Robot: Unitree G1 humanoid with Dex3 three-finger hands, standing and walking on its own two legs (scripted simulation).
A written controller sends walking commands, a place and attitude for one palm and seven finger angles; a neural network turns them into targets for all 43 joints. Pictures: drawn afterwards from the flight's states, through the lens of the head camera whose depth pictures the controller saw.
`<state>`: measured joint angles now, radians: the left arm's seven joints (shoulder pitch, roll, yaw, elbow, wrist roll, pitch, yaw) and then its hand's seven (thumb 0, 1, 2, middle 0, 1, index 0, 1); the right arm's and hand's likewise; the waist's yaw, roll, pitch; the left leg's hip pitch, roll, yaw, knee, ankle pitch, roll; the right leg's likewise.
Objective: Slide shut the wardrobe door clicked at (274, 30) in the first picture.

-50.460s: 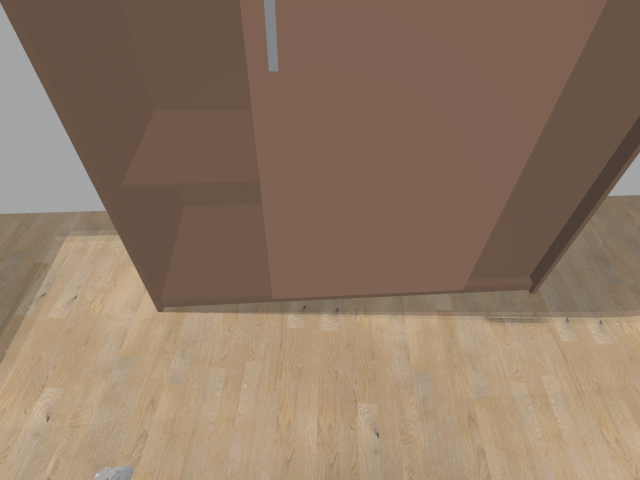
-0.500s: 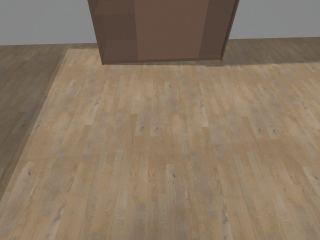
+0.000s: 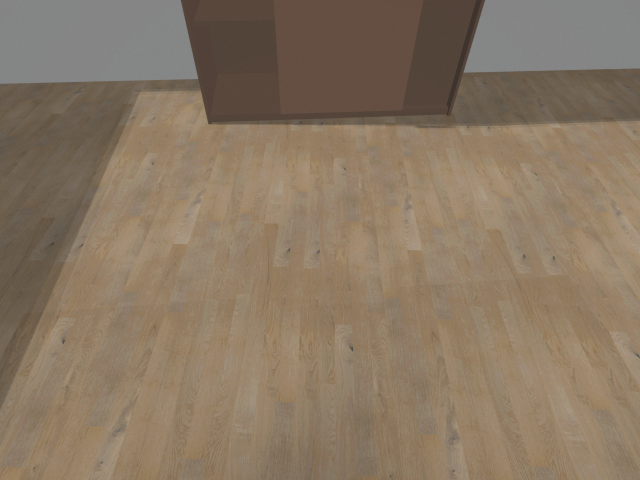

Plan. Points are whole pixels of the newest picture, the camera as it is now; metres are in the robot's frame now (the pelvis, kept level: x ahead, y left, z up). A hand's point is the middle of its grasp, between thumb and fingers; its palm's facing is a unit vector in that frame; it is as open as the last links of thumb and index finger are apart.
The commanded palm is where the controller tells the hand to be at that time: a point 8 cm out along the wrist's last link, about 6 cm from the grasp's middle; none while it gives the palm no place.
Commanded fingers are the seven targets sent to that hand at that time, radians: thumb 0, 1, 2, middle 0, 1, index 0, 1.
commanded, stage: look to check the result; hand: right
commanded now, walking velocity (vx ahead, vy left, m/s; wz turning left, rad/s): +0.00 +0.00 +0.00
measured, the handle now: out of the picture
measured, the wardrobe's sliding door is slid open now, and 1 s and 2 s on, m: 0.41 0.41 0.41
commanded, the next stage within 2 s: walk to a spot facing it in 0.38 s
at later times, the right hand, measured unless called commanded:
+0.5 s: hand out of the picture +0.01 -0.18 -0.17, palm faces +0.03 +0.98 -0.19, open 7.4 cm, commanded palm none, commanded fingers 0.00 -0.90 -0.90 0.20 0.30 0.20 0.30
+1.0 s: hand out of the picture +0.05 -0.18 -0.17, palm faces -0.02 +0.98 -0.18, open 7.4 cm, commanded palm none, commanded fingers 0.00 -0.90 -0.90 0.20 0.30 0.20 0.30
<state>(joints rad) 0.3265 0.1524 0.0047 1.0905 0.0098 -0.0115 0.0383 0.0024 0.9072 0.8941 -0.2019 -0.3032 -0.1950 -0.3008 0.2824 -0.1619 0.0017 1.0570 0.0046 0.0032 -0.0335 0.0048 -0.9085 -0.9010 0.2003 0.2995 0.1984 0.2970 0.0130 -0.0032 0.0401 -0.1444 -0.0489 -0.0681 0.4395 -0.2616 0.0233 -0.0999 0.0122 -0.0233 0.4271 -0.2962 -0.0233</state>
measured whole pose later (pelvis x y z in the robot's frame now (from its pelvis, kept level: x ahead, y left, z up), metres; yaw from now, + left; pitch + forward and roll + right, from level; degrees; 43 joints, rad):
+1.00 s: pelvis +0.10 -0.01 +0.00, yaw +6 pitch -1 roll +1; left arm 0.14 0.25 0.07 0.93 0.01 -0.01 -0.04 0.01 0.91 0.89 -0.20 -0.30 -0.19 -0.30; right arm 0.46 -0.15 -0.03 1.07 -0.02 -0.06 -0.01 0.00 -0.90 -0.90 0.20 0.30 0.20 0.30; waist -0.02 -0.01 0.07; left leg 0.06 -0.05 -0.08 0.27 -0.29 0.03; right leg -0.59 -0.09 0.00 0.87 -0.23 -0.01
